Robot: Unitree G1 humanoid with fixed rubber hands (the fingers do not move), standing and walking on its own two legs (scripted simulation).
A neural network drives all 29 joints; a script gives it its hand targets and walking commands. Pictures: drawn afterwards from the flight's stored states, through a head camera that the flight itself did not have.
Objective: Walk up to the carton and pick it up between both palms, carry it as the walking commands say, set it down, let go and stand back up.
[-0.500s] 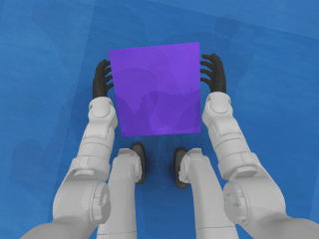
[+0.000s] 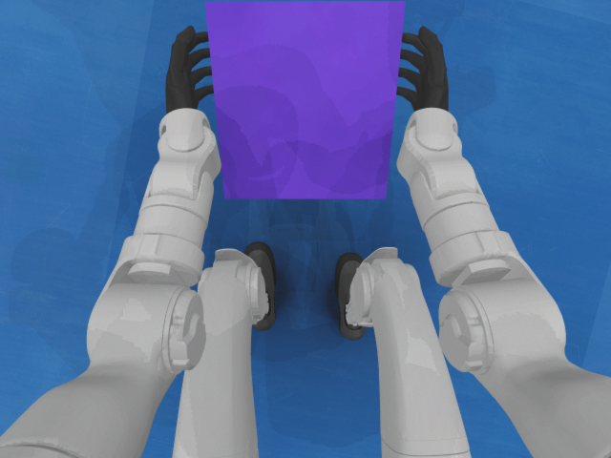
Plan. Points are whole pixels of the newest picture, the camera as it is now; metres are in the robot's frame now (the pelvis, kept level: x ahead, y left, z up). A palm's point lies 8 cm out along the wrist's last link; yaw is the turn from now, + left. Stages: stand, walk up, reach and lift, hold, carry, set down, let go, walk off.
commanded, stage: set down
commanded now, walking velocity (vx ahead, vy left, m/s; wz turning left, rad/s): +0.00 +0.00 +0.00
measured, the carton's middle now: (305, 99) +0.52 +0.01 -0.24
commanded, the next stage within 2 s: none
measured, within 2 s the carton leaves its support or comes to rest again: neither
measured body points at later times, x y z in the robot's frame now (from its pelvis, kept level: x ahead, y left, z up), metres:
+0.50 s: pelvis +0.00 +0.00 -0.08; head +0.34 +0.01 +0.20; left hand +0.53 +0.15 -0.24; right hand +0.52 -0.13 -0.24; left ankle +0.13 +0.10 -0.53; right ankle +0.10 -0.12 -0.53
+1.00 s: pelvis -0.02 +0.00 -0.14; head +0.37 +0.01 +0.07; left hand +0.57 +0.15 -0.33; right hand +0.55 -0.14 -0.32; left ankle +0.13 +0.10 -0.53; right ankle +0.10 -0.12 -0.53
